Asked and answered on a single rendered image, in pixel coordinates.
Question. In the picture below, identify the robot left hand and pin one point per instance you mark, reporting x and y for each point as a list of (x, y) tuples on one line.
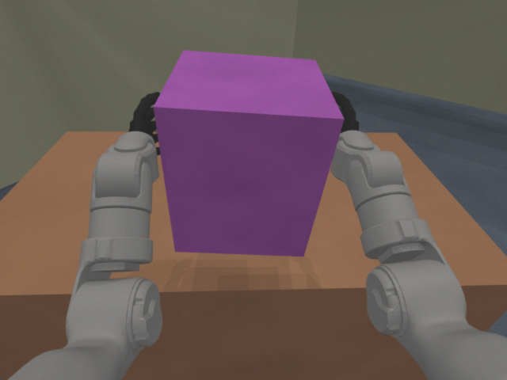
[(143, 116)]

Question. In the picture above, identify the right robot forearm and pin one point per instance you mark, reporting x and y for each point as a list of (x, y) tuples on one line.
[(392, 230)]

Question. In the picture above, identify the left robot forearm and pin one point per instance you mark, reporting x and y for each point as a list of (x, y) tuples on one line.
[(120, 208)]

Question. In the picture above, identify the robot left upper arm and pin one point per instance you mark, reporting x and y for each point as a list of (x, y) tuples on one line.
[(110, 322)]

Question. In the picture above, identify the carton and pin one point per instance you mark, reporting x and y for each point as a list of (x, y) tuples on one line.
[(246, 144)]

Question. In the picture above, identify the robot right hand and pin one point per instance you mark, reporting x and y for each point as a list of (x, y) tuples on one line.
[(348, 113)]

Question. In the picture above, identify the robot right upper arm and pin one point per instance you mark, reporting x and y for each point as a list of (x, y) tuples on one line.
[(420, 304)]

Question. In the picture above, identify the pedestal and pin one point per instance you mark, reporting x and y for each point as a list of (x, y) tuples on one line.
[(231, 316)]

